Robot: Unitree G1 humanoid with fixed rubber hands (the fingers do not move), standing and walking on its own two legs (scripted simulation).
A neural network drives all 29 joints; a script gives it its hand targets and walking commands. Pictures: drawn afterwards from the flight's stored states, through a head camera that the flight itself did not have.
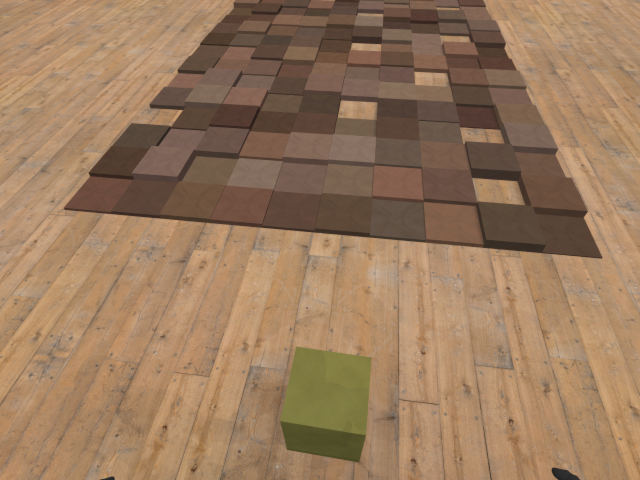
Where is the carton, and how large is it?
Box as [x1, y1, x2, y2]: [280, 347, 371, 461]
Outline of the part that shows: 296,347 280,420 287,449 358,461 365,437 371,357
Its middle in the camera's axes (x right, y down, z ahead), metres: +0.03 +0.47 +1.10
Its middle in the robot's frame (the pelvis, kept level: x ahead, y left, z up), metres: +0.46 -0.01 -0.66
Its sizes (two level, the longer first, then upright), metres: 0.210 0.200 0.250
